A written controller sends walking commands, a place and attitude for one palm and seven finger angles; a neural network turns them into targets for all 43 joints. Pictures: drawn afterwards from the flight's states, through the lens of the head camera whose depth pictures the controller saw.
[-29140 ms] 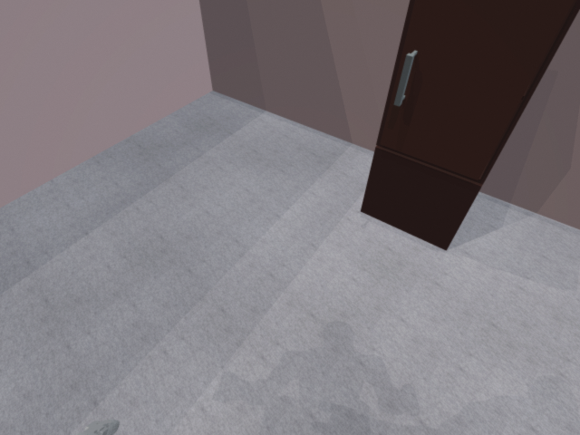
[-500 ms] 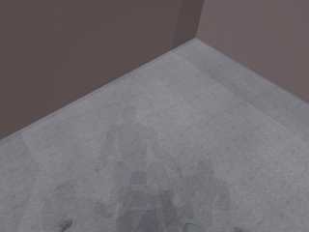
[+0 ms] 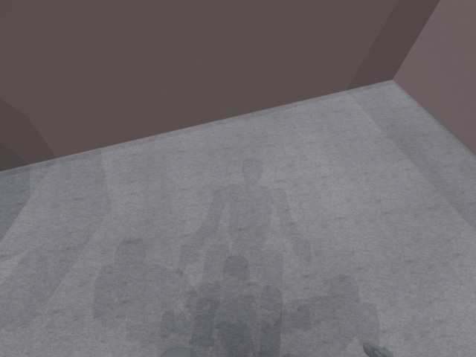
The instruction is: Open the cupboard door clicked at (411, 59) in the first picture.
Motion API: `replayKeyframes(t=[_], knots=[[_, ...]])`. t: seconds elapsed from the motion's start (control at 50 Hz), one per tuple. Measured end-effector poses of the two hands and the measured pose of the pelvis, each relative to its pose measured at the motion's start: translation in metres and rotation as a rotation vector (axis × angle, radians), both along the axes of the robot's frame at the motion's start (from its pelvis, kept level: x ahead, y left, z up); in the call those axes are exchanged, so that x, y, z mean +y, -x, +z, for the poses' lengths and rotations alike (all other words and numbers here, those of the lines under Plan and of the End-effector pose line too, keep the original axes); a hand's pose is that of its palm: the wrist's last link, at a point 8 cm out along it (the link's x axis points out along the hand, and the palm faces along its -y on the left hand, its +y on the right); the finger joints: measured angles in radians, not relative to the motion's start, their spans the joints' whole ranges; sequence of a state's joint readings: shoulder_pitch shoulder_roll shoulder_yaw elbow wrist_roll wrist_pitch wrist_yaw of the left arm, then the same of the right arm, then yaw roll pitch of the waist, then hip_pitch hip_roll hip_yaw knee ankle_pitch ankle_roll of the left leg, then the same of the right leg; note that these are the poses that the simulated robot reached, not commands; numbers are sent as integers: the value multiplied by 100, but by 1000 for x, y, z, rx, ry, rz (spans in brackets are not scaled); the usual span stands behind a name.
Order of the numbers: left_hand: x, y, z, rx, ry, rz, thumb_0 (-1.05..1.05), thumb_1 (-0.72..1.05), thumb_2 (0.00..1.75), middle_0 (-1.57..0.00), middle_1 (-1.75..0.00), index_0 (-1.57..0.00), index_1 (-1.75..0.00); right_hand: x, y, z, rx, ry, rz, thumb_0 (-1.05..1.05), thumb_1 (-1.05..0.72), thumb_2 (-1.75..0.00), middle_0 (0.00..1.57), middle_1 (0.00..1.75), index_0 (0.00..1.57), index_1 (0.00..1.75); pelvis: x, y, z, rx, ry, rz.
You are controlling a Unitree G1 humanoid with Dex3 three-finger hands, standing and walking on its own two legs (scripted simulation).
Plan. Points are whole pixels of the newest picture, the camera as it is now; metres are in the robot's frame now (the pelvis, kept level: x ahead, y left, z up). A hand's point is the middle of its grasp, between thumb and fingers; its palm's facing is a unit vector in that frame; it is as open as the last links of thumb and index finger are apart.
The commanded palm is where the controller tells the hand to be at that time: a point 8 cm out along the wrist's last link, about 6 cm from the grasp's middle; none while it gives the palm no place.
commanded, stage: turn to face it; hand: left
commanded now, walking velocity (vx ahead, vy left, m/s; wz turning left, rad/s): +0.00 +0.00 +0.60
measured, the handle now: out of the picture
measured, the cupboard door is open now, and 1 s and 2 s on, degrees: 49 49 49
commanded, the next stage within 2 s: none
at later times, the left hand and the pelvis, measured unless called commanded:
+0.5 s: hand out of the picture +0.05 +0.17 -0.13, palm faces +0.28 -0.92 -0.28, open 7.4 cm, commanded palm none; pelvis +0.02 -0.05 +0.02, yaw +18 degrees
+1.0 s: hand out of the picture +0.01 +0.21 -0.14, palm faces +0.55 -0.79 -0.27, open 7.4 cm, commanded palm none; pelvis +0.03 -0.04 +0.02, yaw +34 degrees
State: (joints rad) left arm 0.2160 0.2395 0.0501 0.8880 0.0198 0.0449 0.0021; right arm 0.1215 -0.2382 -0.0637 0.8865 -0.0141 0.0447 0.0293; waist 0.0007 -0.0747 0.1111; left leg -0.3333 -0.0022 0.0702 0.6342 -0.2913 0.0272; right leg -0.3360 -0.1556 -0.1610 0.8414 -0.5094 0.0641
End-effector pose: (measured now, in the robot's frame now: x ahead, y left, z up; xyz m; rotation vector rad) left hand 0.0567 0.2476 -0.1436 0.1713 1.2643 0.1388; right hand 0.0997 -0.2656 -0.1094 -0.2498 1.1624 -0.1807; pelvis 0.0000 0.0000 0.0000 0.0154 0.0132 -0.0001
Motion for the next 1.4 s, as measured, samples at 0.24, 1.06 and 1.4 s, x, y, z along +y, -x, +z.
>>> replayKeyframes(t=[0.24,1.06,1.4], knots=[[13,-12,34,-88,-73,114,1,91,90,-20,-30,-20,-30,5,-14,2,55,-20,118,0,-91,-90,20,30,20,30,-18,-4,16,19,26,132],[-16,74,42,-125,-125,588,1,91,90,-20,-30,-20,-30,47,-144,-7,88,-27,590,0,-91,-90,20,30,20,30,-52,-44,14,8,29,638],[-111,130,30,-48,-50,849,1,91,90,-20,-30,-20,-30,87,-221,-1,90,-14,828,1,-91,-90,20,30,20,30,-67,-66,16,-10,-31,878]])
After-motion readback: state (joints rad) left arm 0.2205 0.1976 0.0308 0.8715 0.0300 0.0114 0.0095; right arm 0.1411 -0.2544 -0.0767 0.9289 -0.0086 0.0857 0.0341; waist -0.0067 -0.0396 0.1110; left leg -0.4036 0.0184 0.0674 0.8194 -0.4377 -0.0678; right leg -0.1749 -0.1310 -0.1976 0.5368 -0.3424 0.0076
